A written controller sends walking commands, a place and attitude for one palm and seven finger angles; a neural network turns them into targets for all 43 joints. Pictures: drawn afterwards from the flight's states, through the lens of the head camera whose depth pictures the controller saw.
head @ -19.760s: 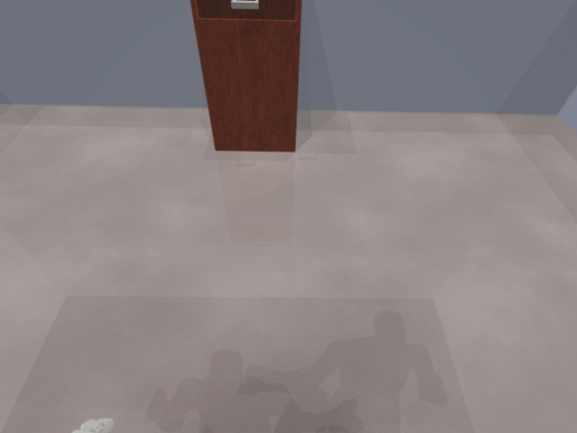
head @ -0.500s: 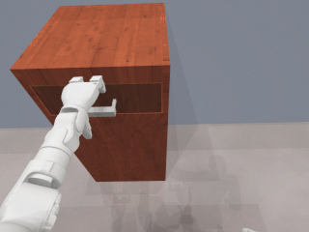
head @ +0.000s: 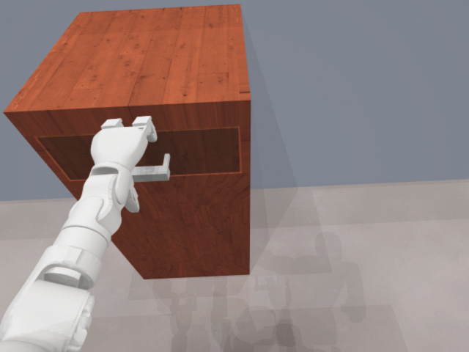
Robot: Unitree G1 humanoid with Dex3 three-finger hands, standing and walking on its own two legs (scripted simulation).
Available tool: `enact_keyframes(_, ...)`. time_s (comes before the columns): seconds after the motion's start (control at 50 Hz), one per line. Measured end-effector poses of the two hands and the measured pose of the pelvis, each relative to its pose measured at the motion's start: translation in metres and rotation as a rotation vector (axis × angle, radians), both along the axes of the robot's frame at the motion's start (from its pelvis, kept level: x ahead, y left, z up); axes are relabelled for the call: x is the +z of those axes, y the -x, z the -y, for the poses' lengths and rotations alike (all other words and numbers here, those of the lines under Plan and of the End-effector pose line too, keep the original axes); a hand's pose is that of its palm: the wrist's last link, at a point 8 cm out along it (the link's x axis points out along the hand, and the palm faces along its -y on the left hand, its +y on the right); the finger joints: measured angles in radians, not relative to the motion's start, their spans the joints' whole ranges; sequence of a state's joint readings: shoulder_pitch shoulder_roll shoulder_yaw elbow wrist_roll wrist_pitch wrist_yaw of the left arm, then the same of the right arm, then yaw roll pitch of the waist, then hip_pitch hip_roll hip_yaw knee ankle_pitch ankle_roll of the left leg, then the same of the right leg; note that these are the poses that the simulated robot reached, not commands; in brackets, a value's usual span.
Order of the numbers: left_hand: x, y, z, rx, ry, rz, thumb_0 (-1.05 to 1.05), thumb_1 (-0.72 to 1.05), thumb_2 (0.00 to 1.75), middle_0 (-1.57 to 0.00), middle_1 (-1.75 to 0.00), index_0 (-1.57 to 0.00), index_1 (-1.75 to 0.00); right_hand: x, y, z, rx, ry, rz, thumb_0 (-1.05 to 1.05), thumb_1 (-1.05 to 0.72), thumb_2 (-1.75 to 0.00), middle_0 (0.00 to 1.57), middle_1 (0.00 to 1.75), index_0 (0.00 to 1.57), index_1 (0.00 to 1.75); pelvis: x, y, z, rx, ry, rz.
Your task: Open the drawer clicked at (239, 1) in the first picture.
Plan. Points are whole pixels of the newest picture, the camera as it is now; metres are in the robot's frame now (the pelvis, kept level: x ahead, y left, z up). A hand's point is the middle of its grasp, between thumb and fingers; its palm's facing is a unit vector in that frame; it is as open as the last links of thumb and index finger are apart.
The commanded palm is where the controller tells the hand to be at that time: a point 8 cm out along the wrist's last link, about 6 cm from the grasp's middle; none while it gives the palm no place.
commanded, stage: re-aim the fingers above the handle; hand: left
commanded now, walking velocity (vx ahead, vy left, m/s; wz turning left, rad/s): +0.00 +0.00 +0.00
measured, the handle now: (144, 166) +0.48 +0.20 +0.02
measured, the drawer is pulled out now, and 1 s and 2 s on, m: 0.00 0.00 0.00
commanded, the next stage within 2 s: lower the fingers behind the handle in 0.08 s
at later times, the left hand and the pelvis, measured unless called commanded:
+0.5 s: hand (132, 177) +0.42 +0.20 +0.06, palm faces -0.02 -0.04 -1.00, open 13.9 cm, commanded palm +0.40 +0.21 +0.12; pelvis +0.00 +0.00 +0.00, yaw +1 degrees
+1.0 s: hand (136, 183) +0.43 +0.21 +0.03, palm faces -0.01 -0.03 -1.00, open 13.9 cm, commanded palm +0.40 +0.21 +0.08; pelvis -0.01 +0.00 -0.01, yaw +0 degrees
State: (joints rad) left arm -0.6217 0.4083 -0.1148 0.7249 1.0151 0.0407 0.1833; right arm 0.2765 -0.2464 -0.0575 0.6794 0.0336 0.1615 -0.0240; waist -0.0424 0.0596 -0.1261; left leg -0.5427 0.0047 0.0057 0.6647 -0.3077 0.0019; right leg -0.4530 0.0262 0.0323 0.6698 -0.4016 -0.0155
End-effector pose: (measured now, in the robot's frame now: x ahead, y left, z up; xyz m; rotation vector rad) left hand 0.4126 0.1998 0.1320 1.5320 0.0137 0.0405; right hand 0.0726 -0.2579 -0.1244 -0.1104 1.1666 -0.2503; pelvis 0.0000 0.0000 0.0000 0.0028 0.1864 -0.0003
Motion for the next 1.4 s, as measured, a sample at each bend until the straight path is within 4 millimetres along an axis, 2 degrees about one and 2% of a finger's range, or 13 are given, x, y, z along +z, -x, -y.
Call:
enact_keyframes(0.14, 0.000, 0.004, -0.009, 0.028, -0.009, -0.045, 0.00, -0.49, 0.31, -0.32, -1.20, -0.31, -1.20, 0.004, -0.011, -0.001, 0.010, 0.003, 0.035, 0.01, -0.91, -0.90, 0.20, 0.30, 0.20, 0.30, 0.002, -0.001, 0.002, 0.001, -0.002, 0.011)
enact_keyframes(0.26, -0.003, 0.010, -0.006, -0.016, 0.002, -0.047, 0.00, -0.49, 0.31, -0.32, -1.20, -0.31, -1.20, 0.007, -0.020, 0.002, 0.033, 0.020, 0.047, 0.01, -0.91, -0.90, 0.20, 0.30, 0.20, 0.30, 0.001, 0.000, 0.002, 0.012, -0.001, 0.015)
enact_keyframes(0.4, -0.014, 0.011, -0.005, -0.020, 0.003, -0.038, 0.00, -0.49, 0.31, -0.32, -1.20, -0.31, -1.20, 0.006, -0.022, 0.003, 0.041, 0.027, 0.048, 0.01, -0.91, -0.90, 0.20, 0.30, 0.20, 0.30, -0.001, 0.001, 0.002, 0.013, 0.001, 0.001)
enact_keyframes(0.92, -0.049, 0.007, -0.008, -0.001, -0.005, -0.041, 0.00, -0.49, 0.31, -0.32, -1.21, -0.32, -1.20, -0.006, 0.023, 0.003, -0.015, 0.037, -0.044, 0.01, -0.91, -0.90, 0.20, 0.30, 0.20, 0.30, -0.010, 0.008, -0.002, 0.003, 0.009, -0.048)
enact_keyframes(1.4, -0.054, 0.003, -0.005, 0.012, -0.036, -0.022, 0.00, -0.49, 0.31, -0.28, -1.30, -0.31, -1.20, -0.008, 0.040, 0.000, -0.014, 0.050, -0.053, 0.01, -0.91, -0.90, 0.20, 0.30, 0.20, 0.30, -0.017, 0.018, -0.004, -0.001, 0.015, -0.077)
